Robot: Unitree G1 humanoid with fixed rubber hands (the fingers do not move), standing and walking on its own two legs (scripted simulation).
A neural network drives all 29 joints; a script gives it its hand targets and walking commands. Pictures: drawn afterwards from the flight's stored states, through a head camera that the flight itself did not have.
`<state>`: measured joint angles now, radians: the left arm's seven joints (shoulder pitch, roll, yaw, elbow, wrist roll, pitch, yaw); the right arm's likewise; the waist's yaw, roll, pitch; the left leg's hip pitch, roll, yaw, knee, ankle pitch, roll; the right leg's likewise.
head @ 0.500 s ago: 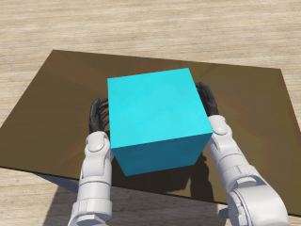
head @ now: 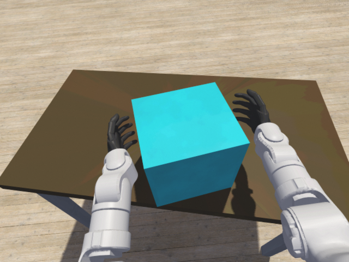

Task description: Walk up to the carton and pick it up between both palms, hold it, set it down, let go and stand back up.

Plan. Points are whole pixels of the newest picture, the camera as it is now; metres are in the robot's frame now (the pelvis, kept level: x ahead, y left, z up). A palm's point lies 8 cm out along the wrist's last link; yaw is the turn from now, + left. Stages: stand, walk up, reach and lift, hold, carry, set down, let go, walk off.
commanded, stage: set down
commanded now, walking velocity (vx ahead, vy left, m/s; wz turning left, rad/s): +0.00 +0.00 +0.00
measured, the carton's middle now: (185, 146) +0.41 +0.02 +0.01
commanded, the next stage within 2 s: none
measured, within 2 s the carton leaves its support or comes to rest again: neither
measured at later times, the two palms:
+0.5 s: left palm (108, 149) +0.34 +0.17 +0.10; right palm (268, 111) +0.43 -0.16 +0.12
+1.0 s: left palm (109, 162) +0.32 +0.17 +0.08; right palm (278, 153) +0.38 -0.20 +0.04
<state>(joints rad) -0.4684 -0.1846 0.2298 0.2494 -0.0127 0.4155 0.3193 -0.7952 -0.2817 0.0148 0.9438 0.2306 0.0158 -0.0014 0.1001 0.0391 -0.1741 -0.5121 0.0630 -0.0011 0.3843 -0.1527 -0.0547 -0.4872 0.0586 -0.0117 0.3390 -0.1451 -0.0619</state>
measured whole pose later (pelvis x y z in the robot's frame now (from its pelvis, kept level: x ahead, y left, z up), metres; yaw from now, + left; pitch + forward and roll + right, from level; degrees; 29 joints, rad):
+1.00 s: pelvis -0.03 +0.00 +0.00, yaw +0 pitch +12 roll +0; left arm -0.46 -0.08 0.14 0.18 -0.14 0.52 0.32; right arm -0.63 -0.40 0.01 0.85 0.30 0.12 0.12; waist 0.12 0.04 -0.11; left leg -0.50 0.07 0.00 0.44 -0.15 -0.05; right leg -0.49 0.06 -0.01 0.41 -0.14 -0.06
